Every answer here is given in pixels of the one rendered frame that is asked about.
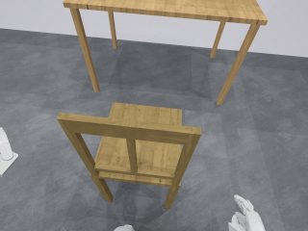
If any right robot hand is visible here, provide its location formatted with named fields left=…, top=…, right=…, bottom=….
left=228, top=194, right=266, bottom=231

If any table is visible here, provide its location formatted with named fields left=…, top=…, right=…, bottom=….
left=63, top=0, right=268, bottom=105

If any left robot hand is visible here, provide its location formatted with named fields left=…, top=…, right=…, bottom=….
left=0, top=127, right=18, bottom=177

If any chair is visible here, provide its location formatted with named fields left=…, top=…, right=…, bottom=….
left=57, top=102, right=201, bottom=210

